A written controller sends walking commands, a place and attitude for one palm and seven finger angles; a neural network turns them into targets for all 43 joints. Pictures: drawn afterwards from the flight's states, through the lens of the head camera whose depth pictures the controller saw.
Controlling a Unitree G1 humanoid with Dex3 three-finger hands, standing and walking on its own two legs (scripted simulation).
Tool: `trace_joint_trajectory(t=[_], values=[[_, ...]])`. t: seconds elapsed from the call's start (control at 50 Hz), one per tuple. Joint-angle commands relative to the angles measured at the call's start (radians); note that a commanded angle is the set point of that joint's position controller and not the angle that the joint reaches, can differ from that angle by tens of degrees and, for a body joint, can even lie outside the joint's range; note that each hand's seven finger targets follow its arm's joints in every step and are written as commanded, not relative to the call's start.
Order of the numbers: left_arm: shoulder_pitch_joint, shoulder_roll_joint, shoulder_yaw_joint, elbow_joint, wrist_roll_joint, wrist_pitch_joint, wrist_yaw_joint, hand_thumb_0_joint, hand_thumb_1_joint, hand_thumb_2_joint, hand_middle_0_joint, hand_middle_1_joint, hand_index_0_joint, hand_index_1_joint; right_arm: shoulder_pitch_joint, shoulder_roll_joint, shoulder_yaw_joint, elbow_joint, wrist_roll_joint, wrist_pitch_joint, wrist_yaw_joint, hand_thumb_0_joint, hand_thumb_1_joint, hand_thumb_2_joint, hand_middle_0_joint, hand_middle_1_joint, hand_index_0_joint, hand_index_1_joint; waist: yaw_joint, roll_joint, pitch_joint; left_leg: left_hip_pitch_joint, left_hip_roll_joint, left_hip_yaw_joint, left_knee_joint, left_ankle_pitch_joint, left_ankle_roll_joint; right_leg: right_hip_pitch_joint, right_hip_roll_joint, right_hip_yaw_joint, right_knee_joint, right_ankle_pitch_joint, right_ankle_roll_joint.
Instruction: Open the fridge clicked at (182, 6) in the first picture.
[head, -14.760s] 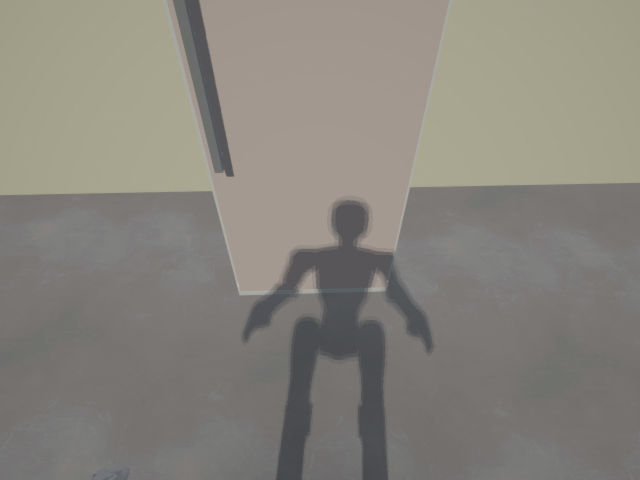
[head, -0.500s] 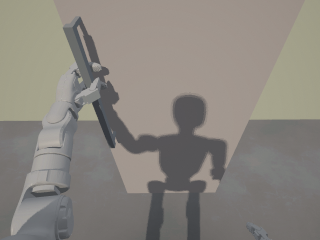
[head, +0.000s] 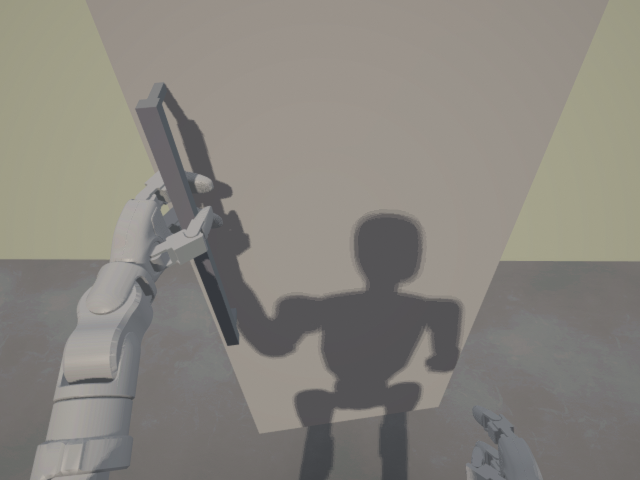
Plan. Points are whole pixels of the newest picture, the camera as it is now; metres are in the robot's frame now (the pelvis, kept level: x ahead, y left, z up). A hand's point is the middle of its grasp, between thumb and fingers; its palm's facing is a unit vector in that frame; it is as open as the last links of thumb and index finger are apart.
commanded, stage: walk backward, drawing the door open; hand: left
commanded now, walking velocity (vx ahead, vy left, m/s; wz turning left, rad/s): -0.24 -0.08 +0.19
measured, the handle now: (204, 243) +0.39 +0.19 +0.11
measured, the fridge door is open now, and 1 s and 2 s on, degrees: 10 46 77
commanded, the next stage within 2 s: stop walking and hold the door back in 1.78 s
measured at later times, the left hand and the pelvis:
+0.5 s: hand (229, 338) +0.21 +0.10 +0.17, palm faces +0.18 -0.96 -0.21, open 6.5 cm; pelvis -0.08 -0.05 -0.01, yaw +5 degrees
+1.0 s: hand out of the picture +0.10 -0.02 +0.17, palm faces +0.37 -0.90 -0.22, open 6.9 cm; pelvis -0.11 -0.22 -0.02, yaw +29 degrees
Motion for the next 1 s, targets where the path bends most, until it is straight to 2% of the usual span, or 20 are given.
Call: trace_joint_trajectory(t=[0.0,0.12,0.18,0.34,0.42,0.5,0.56,0.6,0.64,0.66,0.68,0.7,0.72,0.74,0.8,0.86,0.88,0.92,0.96,0.98], values=[[-0.212,0.189,0.002,-0.257,0.106,-0.256,0.168,0.0,0.9,0.9,-0.45,-1.4,-0.45,-1.4,-0.113,-0.099,-0.055,-0.135,-0.039,-0.033,-0.031,0.0,-0.9,-0.9,0.2,0.3,0.2,0.3,-0.008,-0.161,-0.123,-0.051,0.034,-0.064,0.067,0.331,0.019,0.056,-0.101,0.099,-0.062,0.334,-0.024],[-0.145,0.17,-0.046,-0.47,0.131,-0.362,0.219,0.0,0.9,0.9,-0.45,-1.4,-0.45,-1.4,-0.145,-0.087,-0.057,-0.156,-0.055,0.011,-0.044,0.0,-0.9,-0.9,0.2,0.3,0.2,0.3,-0.027,0.028,-0.247,0.06,0.087,-0.12,-0.006,0.624,0.027,0.07,-0.057,0.029,0.06,0.412,0.009],[-0.094,0.137,-0.072,-0.528,0.141,-0.383,0.225,0.0,0.9,0.9,-0.45,-1.4,-0.45,-1.4,-0.152,-0.07,-0.056,-0.176,-0.067,0.019,-0.036,0.0,-0.9,-0.9,0.2,0.3,0.2,0.3,-0.025,0.021,-0.248,0.042,0.121,-0.155,-0.017,0.727,0.022,0.064,-0.035,0.02,0.11,0.326,0.016],[-0.014,0.104,-0.098,-0.636,0.166,-0.403,0.238,0.0,0.9,0.9,-0.45,-1.4,-0.45,-1.4,-0.174,-0.044,-0.056,-0.165,-0.071,-0.002,-0.029,0.0,-0.9,-0.9,0.2,0.3,0.2,0.3,-0.029,0.009,-0.127,-0.237,0.173,-0.262,-0.097,0.388,0.065,0.101,-0.038,0.047,0.117,0.124,0.016],[0.036,0.117,-0.087,-0.693,0.172,-0.402,0.243,0.0,0.9,0.9,-0.45,-1.4,-0.45,-1.4,-0.149,-0.036,-0.07,-0.145,-0.065,-0.028,-0.029,0.0,-0.9,-0.9,0.2,0.3,0.2,0.3,-0.04,-0.047,-0.16,-0.264,0.12,-0.216,-0.038,0.219,0.049,0.113,-0.083,0.071,0.032,0.103,-0.004],[0.078,0.125,-0.078,-0.772,0.177,-0.387,0.251,0.0,0.9,0.9,-0.45,-1.4,-0.45,-1.4,-0.107,0.0,-0.077,-0.132,-0.057,-0.059,-0.029,0.0,-0.9,-0.9,0.2,0.3,0.2,0.3,-0.039,-0.208,-0.21,-0.228,-0.02,-0.015,0.277,0.025,-0.003,0.057,-0.237,0.094,-0.165,-0.073,-0.079],[0.117,0.083,-0.116,-0.807,0.19,-0.364,0.243,0.0,0.9,0.9,-0.45,-1.4,-0.45,-1.4,-0.119,0.009,-0.069,-0.146,-0.067,-0.076,-0.033,0.0,-0.9,-0.9,0.2,0.3,0.2,0.3,-0.017,-0.21,-0.188,-0.308,0.011,0.002,0.539,-0.12,-0.006,0.044,-0.3,0.027,-0.144,-0.029,-0.155],[0.097,0.056,-0.154,-0.825,0.198,-0.353,0.235,0.0,0.9,0.9,-0.45,-1.4,-0.45,-1.4,-0.105,0.019,-0.055,-0.154,-0.077,-0.085,-0.037,0.0,-0.9,-0.9,0.2,0.3,0.2,0.3,-0.031,-0.185,-0.152,-0.247,0.032,0.039,0.43,-0.108,-0.012,-0.001,-0.265,-0.071,-0.108,0.033,-0.141],[0.054,0.037,-0.208,-0.849,0.181,-0.349,0.232,0.0,0.9,0.9,-0.45,-1.4,-0.45,-1.4,-0.06,0.002,-0.052,-0.144,-0.072,-0.1,-0.042,0.0,-0.9,-0.9,0.2,0.3,0.2,0.3,-0.077,-0.059,-0.121,-0.054,0.058,-0.041,0.111,0.031,0.001,-0.157,-0.185,-0.119,0.138,0.017,-0.086],[0.013,0.028,-0.235,-0.885,0.17,-0.364,0.224,0.0,0.9,0.9,-0.45,-1.4,-0.45,-1.4,-0.061,-0.041,-0.072,-0.163,-0.077,-0.116,-0.043,0.0,-0.9,-0.9,0.2,0.3,0.2,0.3,-0.1,0.153,-0.075,0.04,0.276,-0.427,-0.122,0.165,0.091,-0.404,-0.07,-0.109,0.408,-0.124,-0.003],[-0.012,0.04,-0.247,-0.882,0.194,-0.383,0.221,0.0,0.9,0.9,-0.45,-1.4,-0.45,-1.4,-0.094,-0.057,-0.082,-0.175,-0.092,-0.128,-0.03,0.0,-0.9,-0.9,0.2,0.3,0.2,0.3,-0.069,0.263,-0.068,-0.001,0.508,-0.844,-0.3,0.232,0.192,-0.45,-0.015,0.059,0.71,-0.233,0.05],[-0.007,0.073,-0.215,-0.871,0.233,-0.402,0.215,0.0,0.9,0.9,-0.45,-1.4,-0.45,-1.4,-0.123,-0.049,-0.094,-0.161,-0.098,-0.125,-0.022,0.0,-0.9,-0.9,0.2,0.3,0.2,0.3,-0.057,0.123,-0.069,-0.051,0.517,-0.85,-0.236,0.317,0.218,-0.436,-0.044,0.173,0.834,-0.203,0.039],[-0.02,0.117,-0.173,-0.945,0.23,-0.418,0.209,0.0,0.9,0.9,-0.45,-1.4,-0.45,-1.4,-0.146,-0.045,-0.109,-0.156,-0.101,-0.122,-0.022,0.0,-0.9,-0.9,0.2,0.3,0.2,0.3,-0.053,0.113,-0.087,-0.046,0.465,-0.793,-0.179,0.346,0.214,-0.453,-0.041,0.186,0.864,-0.239,0.049],[-0.02,0.078,-0.202,-0.933,0.232,-0.428,0.201,0.0,0.9,0.9,-0.45,-1.4,-0.45,-1.4,-0.178,-0.041,-0.113,-0.13,-0.09,-0.132,-0.016,0.0,-0.9,-0.9,0.2,0.3,0.2,0.3,-0.041,0.074,-0.047,-0.066,0.431,-0.678,-0.129,0.328,0.205,-0.454,-0.049,0.205,0.849,-0.221,0.045],[0.05,-0.016,-0.251,-0.832,0.214,-0.416,0.199,0.0,0.9,0.9,-0.45,-1.4,-0.45,-1.4,-0.16,-0.041,-0.123,-0.092,-0.069,-0.147,0.007,0.0,-0.9,-0.9,0.2,0.3,0.2,0.3,-0.021,0.065,-0.106,-0.249,0.246,-0.372,-0.114,0.077,0.082,-0.081,-0.002,0.104,0.466,-0.166,0.038],[0.039,-0.014,-0.26,-0.826,0.213,-0.42,0.198,0.0,0.9,0.9,-0.45,-1.4,-0.45,-1.4,-0.167,-0.035,-0.121,-0.087,-0.052,-0.148,0.014,0.0,-0.9,-0.9,0.2,0.3,0.2,0.3,-0.029,0.156,-0.147,-0.283,0.151,-0.309,-0.111,-0.076,0.044,0.171,0.066,-0.019,0.082,-0.167,0.04],[0.022,0.015,-0.246,-0.847,0.214,-0.429,0.198,0.0,0.9,0.9,-0.45,-1.4,-0.45,-1.4,-0.15,-0.017,-0.12,-0.072,-0.046,-0.144,0.016,0.0,-0.9,-0.9,0.2,0.3,0.2,0.3,-0.042,0.09,-0.168,-0.25,0.078,-0.259,-0.018,-0.068,0.016,0.181,0.033,-0.01,-0.063,-0.104,0.023],[0.053,0.1,-0.176,-0.878,0.213,-0.437,0.201,0.0,0.9,0.9,-0.45,-1.4,-0.45,-1.4,-0.15,0.041,-0.102,-0.061,-0.043,-0.14,0.015,0.0,-0.9,-0.9,0.2,0.3,0.2,0.3,-0.035,-0.237,-0.174,-0.312,-0.058,0.0,0.423,-0.118,-0.062,0.122,-0.195,0.078,-0.116,0.087,-0.105],[0.089,0.081,-0.149,-0.886,0.216,-0.42,0.188,0.0,0.9,0.9,-0.45,-1.4,-0.45,-1.4,-0.199,0.023,-0.124,-0.09,-0.039,-0.153,-0.018,0.0,-0.9,-0.9,0.2,0.3,0.2,0.3,0.002,-0.348,-0.15,-0.4,-0.012,-0.022,0.762,-0.271,-0.035,0.062,-0.317,0.116,-0.06,0.307,-0.204],[0.082,0.057,-0.171,-0.891,0.224,-0.42,0.174,0.0,0.9,0.9,-0.45,-1.4,-0.45,-1.4,-0.201,0.04,-0.105,-0.098,-0.055,-0.163,-0.03,0.0,-0.9,-0.9,0.2,0.3,0.2,0.3,0.0,-0.334,-0.087,-0.432,0.025,-0.018,0.744,-0.284,-0.031,0.079,-0.309,0.078,0.002,0.49,-0.222]])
